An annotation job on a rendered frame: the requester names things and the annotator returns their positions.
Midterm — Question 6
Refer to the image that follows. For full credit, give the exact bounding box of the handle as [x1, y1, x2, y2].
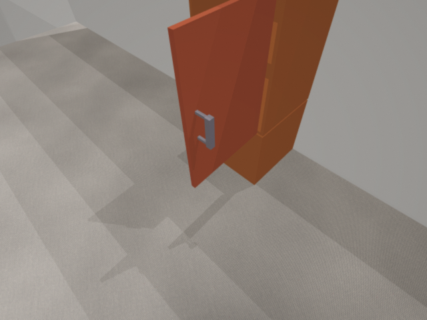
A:
[195, 110, 215, 150]

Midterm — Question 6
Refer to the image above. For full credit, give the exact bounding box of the cupboard door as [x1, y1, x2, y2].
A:
[167, 0, 276, 188]

